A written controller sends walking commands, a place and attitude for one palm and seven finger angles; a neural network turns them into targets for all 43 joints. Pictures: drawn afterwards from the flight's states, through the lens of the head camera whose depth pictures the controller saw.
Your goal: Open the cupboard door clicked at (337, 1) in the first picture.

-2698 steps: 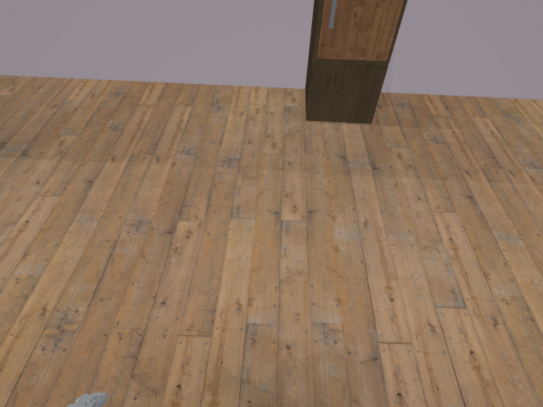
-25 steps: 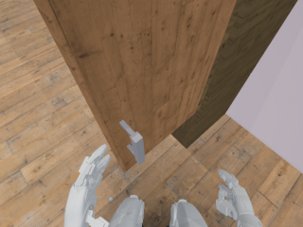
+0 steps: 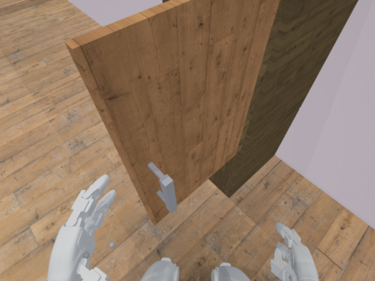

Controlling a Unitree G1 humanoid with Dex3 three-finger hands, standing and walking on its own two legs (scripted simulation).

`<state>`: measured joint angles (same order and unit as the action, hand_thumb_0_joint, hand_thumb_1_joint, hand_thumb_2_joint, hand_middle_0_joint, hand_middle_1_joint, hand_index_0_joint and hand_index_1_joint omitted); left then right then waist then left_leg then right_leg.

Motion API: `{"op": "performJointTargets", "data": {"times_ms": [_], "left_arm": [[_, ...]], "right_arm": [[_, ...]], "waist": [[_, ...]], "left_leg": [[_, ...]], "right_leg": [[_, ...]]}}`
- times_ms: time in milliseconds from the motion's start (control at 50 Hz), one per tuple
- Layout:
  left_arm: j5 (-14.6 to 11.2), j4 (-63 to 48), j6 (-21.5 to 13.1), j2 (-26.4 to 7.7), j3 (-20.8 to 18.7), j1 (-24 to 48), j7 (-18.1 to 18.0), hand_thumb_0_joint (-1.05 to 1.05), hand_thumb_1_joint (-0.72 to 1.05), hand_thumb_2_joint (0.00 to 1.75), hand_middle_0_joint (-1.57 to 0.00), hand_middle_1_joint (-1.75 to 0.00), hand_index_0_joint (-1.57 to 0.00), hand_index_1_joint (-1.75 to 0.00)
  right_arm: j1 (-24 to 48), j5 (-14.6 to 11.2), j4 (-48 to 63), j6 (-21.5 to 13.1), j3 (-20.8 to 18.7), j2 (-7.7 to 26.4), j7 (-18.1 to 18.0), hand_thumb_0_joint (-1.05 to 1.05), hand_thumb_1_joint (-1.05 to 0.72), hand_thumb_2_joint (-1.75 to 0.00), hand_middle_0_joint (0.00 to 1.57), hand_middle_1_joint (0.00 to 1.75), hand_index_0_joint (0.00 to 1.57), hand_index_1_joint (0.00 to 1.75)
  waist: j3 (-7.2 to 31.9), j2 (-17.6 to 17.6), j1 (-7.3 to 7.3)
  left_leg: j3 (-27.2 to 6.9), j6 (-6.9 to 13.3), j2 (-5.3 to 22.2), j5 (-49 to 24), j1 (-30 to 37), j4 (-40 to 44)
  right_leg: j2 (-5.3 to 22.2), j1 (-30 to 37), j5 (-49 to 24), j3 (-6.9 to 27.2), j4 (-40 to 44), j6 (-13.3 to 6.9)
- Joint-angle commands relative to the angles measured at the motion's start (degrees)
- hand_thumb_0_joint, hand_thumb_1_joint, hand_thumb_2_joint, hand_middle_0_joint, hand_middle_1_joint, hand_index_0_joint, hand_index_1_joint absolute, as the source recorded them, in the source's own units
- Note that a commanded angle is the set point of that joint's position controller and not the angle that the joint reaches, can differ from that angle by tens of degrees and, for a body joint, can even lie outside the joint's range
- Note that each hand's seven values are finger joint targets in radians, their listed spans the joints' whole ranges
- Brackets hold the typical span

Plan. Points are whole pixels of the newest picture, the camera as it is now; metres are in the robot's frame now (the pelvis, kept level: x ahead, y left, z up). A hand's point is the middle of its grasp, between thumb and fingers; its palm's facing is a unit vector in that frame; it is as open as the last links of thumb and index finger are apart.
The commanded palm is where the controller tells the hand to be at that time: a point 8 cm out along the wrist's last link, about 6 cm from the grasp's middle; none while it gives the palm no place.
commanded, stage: draw the hand back to the body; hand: left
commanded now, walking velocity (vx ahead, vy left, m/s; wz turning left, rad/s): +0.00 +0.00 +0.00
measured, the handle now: (163, 189) +0.31 +0.08 +0.01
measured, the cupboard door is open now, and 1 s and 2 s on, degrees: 91 91 91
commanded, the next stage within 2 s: step back with the hand held close in 1.26 s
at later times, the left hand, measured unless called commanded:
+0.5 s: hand (32, 223) +0.19 +0.23 +0.15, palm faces +0.21 -0.90 -0.37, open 13.6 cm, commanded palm +0.16 +0.28 +0.19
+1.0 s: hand out of the picture +0.22 +0.29 +0.27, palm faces +0.44 -0.80 -0.40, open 8.0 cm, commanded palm +0.17 +0.33 +0.27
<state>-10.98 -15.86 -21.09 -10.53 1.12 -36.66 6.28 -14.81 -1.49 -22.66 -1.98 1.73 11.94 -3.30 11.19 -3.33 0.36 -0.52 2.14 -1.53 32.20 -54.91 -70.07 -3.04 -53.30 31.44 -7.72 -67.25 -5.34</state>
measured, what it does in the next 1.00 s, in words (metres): rises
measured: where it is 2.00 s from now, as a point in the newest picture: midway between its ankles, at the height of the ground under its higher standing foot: outside the picture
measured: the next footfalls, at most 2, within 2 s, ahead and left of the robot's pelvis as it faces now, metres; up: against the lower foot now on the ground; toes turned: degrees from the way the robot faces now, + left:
none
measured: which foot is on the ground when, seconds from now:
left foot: down 0.00-1.00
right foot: down 0.00-1.00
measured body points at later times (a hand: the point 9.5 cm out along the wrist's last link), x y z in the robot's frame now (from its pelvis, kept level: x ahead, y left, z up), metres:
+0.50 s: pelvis +0.03 +0.03 +0.08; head +0.02 +0.00 +0.52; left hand +0.17 +0.27 +0.18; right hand +0.21 -0.19 +0.01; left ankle +0.02 +0.09 -0.64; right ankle +0.01 -0.06 -0.64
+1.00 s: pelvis +0.02 +0.03 +0.10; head +0.00 +0.01 +0.55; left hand +0.19 +0.33 +0.29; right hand +0.21 -0.19 +0.02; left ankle +0.02 +0.10 -0.64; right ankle +0.01 -0.06 -0.64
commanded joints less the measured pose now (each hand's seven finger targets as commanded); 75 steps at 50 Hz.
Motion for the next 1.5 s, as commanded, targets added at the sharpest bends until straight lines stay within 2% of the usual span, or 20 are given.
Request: {"op": "performJointTargets", "data": {"times_ms": [0, 160, 180, 200, 240, 360, 460, 680, 740, 860, 920, 1120, 1180, 1240, 1280, 1340, 1360, 1380, 1400, 1480], "left_arm": [[-2.06, -12.19, -3.32, -6.15, -5.97, -2.75, 1.54, 0.0, -0.5, 0.3, -0.15, -0.3, -0.15, -0.3], [-4.78, -16.3, -2.68, -7.9, -8.91, -4.8, 3.23, 0.0, -0.32, 0.37, -0.16, -0.3, -0.16, -0.3], [3.82, -18.21, 3.83, -18.19, -12.19, -8.61, -4.05, 0.0, -0.29, 0.39, -0.16, -0.3, -0.16, -0.3], [4.69, -20.49, 7.57, -12.67, -8.65, -9.8, -7.05, 0.0, -0.26, 0.4, -0.16, -0.3, -0.16, -0.3], [6.78, -18.87, 12.53, -10.3, -6.62, -10.47, -10.25, 0.0, -0.18, 0.43, -0.16, -0.3, -0.16, -0.3], [8.14, -19.59, 16.63, -13.41, -9.5, -2.83, -14.11, 0.0, 0.02, 0.52, -0.17, -0.3, -0.17, -0.3], [8.44, -20.95, 16.67, -14.63, -11.91, 2.2, -14.9, 0.0, 0.2, 0.6, -0.18, -0.3, -0.18, -0.3], [7.26, -21.8, 15.5, -18.49, -21.51, 6.82, -13.96, 0.0, 0.58, 0.76, -0.19, -0.3, -0.19, -0.3], [6.86, -21.09, 15.11, -19.79, -24.13, 8.88, -13.96, 0.0, 0.69, 0.81, -0.19, -0.3, -0.19, -0.3], [6.35, -21.2, 13.7, -22.41, -28.95, 15.7, -14.2, 0.0, 0.9, 0.9, -0.2, -0.3, -0.2, -0.3], [6.09, -15.54, 14.03, -17.2, -24.88, 11.69, -13.13, 0.0, 0.9, 0.9, -0.2, -0.3, -0.2, -0.3], [6.47, -21.08, 12.74, -22.28, -28.7, 15.43, -13.67, 0.0, 0.9, 0.9, -0.2, -0.3, -0.2, -0.3], [6.4, -20.36, 12.76, -20.79, -27.41, 15.11, -13.52, 0.0, 0.9, 0.9, -0.2, -0.3, -0.2, -0.3], [6.25, -18.31, 12.92, -19.79, -26.57, 14.88, -13.39, 0.0, 0.9, 0.9, -0.2, -0.3, -0.2, -0.3], [6.34, -19.0, 12.72, -19.79, -26.54, 14.79, -13.33, 0.0, 0.9, 0.9, -0.2, -0.3, -0.2, -0.3], [6.11, -18.27, 12.71, -20.2, -27.03, 14.11, -13.37, 0.0, 0.9, 0.9, -0.2, -0.3, -0.2, -0.3], [6.36, -19.66, 12.5, -20.64, -26.62, 18.13, -13.48, 0.0, 0.9, 0.9, -0.2, -0.3, -0.2, -0.3], [7.45, -22.44, 9.84, -28.92, -35.74, 24.13, -14.45, 0.0, 0.9, 0.9, -0.2, -0.3, -0.2, -0.3], [7.47, -16.49, 9.81, -23.53, -31.88, 17.92, -13.88, 0.0, 0.9, 0.9, -0.2, -0.3, -0.2, -0.3], [7.91, -16.14, 8.91, -19.97, -27.95, 11.29, -13.42, 0.0, 0.9, 0.9, -0.2, -0.3, -0.2, -0.3]], "right_arm": [[3.77, -0.53, 10.24, -3.4, -3.14, 6.51, -0.76, 0.0, -0.9, -0.9, 0.2, 0.3, 0.2, 0.3], [3.4, -1.52, 10.63, -4.1, -3.13, 6.76, -0.95, 0.0, -0.9, -0.9, 0.2, 0.3, 0.2, 0.3], [2.39, -0.89, 10.87, -2.24, -4.06, 6.76, -2.87, 0.0, -0.9, -0.9, 0.2, 0.3, 0.2, 0.3], [2.27, -0.71, 11.78, -1.77, -3.21, 5.46, -3.57, 0.0, -0.9, -0.9, 0.2, 0.3, 0.2, 0.3], [1.88, -0.63, 10.39, -0.69, -2.88, 5.37, -4.17, 0.0, -0.9, -0.9, 0.2, 0.3, 0.2, 0.3], [3.5, -0.09, 8.56, -1.12, -1.57, 6.35, -5.07, 0.0, -0.9, -0.9, 0.2, 0.3, 0.2, 0.3], [4.82, -0.01, 6.05, -3.53, -0.73, 6.7, -4.6, 0.0, -0.9, -0.9, 0.2, 0.3, 0.2, 0.3], [7.8, 0.38, 0.79, -6.3, -1.02, 7.14, -1.6, 0.0, -0.9, -0.9, 0.2, 0.3, 0.2, 0.3], [8.71, 0.48, -0.2, -6.47, -1.33, 7.33, -1.31, 0.0, -0.9, -0.9, 0.2, 0.3, 0.2, 0.3], [9.92, 0.43, -2.15, -6.73, -1.86, 7.65, -0.87, 0.0, -0.9, -0.9, 0.2, 0.3, 0.2, 0.3], [10.25, 0.35, -2.67, -6.2, -2.18, 7.89, -0.35, 0.0, -0.9, -0.9, 0.2, 0.3, 0.2, 0.3], [11.65, 0.72, -3.13, -7.02, -2.31, 7.71, -0.68, 0.0, -0.9, -0.9, 0.2, 0.3, 0.2, 0.3], [11.55, 0.64, -3.55, -7.39, -2.23, 7.4, -0.68, 0.0, -0.9, -0.9, 0.2, 0.3, 0.2, 0.3], [11.65, 0.69, -3.86, -7.46, -2.29, 7.49, -0.63, 0.0, -0.9, -0.9, 0.2, 0.3, 0.2, 0.3], [11.59, 0.72, -4.0, -7.6, -2.4, 7.49, -0.54, 0.0, -0.9, -0.9, 0.2, 0.3, 0.2, 0.3], [11.74, 0.85, -4.19, -7.64, -2.49, 7.47, -0.58, 0.0, -0.9, -0.9, 0.2, 0.3, 0.2, 0.3], [12.01, 0.77, -4.5, -7.67, -2.52, 7.53, -0.59, 0.0, -0.9, -0.9, 0.2, 0.3, 0.2, 0.3], [10.63, 0.74, -2.37, -6.8, -2.85, 8.65, -1.29, 0.0, -0.9, -0.9, 0.2, 0.3, 0.2, 0.3], [10.24, 1.2, -3.8, -5.99, -3.17, 8.33, -1.46, 0.0, -0.9, -0.9, 0.2, 0.3, 0.2, 0.3], [10.11, 1.3, -3.14, -3.99, -3.61, 8.78, -0.99, 0.0, -0.9, -0.9, 0.2, 0.3, 0.2, 0.3]], "waist": [[7.43, 3.5, -0.15], [5.8, -0.12, -0.04], [9.36, -1.92, 3.72], [6.16, -2.09, 1.82], [2.78, -0.77, 1.18], [-2.15, 2.95, 1.06], [-4.46, 0.36, 1.65], [-6.25, -1.48, 3.03], [-7.12, 0.24, 3.19], [-7.55, -2.09, 3.25], [-10.83, -0.07, 3.15], [-8.66, -1.27, 3.78], [-9.59, -2.85, 3.49], [-11.4, 0.03, 3.24], [-10.41, -1.38, 3.37], [-9.85, 1.14, 3.48], [-8.8, 0.81, 3.1], [-12.68, 3.3, 0.7], [-11.94, 5.06, 0.02], [-7.11, 0.86, 0.01]], "left_leg": [[-2.67, -0.6, 0.2, -9.83, 6.01, 10.6], [-2.95, -0.57, 0.56, -15.17, 14.96, 16.46], [-1.86, -0.64, 2.06, -17.49, 19.02, 20.86], [-1.41, -0.44, 1.81, -18.85, 20.52, 22.02], [-2.01, -0.27, 2.65, -22.76, 23.89, 24.08], [-2.51, 0.25, 3.05, -21.85, 31.38, 30.97], [-4.09, -0.24, 3.65, -21.99, 37.1, 36.68], [-3.89, -2.47, 4.74, -36.07, 44.58, 44.09], [-3.61, -2.41, 4.85, -35.35, 45.47, 45.77], [-3.37, -2.28, 4.78, -31.46, 47.26, 48.62], [-3.34, -2.09, 5.03, -29.84, 47.1, 49.85], [-2.63, -1.21, 3.87, -25.27, 46.82, 50.84], [-2.02, -1.02, 3.62, -26.13, 48.06, 50.53], [-2.29, -0.9, 3.69, -24.49, 47.63, 50.99], [-1.79, -0.71, 3.51, -25.31, 48.27, 50.75], [-1.4, -0.42, 3.33, -25.82, 48.42, 50.33], [-1.34, -0.28, 3.17, -25.61, 49.04, 50.15], [-3.58, 0.64, 3.9, -21.66, 46.03, 48.6], [-3.36, 0.86, 3.57, -21.06, 47.04, 46.53], [-2.44, 0.57, 4.51, -26.79, 47.37, 47.12]], "right_leg": [[2.94, 15.63, -9.95, 10.89, 16.7, 5.21], [2.06, 19.32, -16.61, 8.5, 19.64, 5.09], [4.3, 23.72, -17.68, 11.83, 23.49, 4.02], [4.62, 24.48, -19.92, 10.85, 24.78, 4.52], [4.16, 24.91, -23.34, 8.61, 25.65, 5.07], [3.62, 29.07, -18.73, 7.18, 32.21, 4.57], [3.59, 32.24, -17.21, 6.91, 35.7, 4.17], [3.21, 43.08, -26.1, 6.91, 41.45, 3.79], [3.07, 44.55, -26.39, 7.1, 43.05, 3.75], [2.96, 46.43, -25.08, 7.74, 45.56, 3.59], [2.87, 46.0, -23.81, 7.54, 46.67, 3.62], [2.83, 49.24, -23.59, 8.83, 48.04, 3.23], [2.91, 48.11, -24.24, 9.19, 48.6, 3.33], [2.84, 47.32, -22.52, 9.05, 49.2, 3.46], [2.9, 47.82, -23.39, 9.28, 49.22, 3.49], [3.08, 48.23, -24.24, 9.59, 49.5, 3.59], [3.08, 48.1, -24.01, 9.96, 49.72, 3.63], [5.38, 43.02, -27.42, 17.51, 52.37, 3.7], [7.12, 41.38, -27.66, 18.79, 53.21, 3.56], [7.49, 43.52, -33.41, 16.71, 50.2, 4.13]]}}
